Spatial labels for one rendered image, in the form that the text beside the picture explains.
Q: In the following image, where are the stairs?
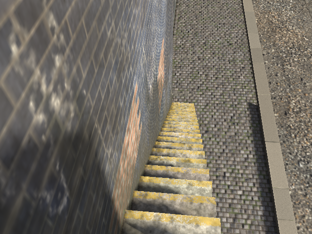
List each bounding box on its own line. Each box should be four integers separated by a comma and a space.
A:
121, 102, 221, 234

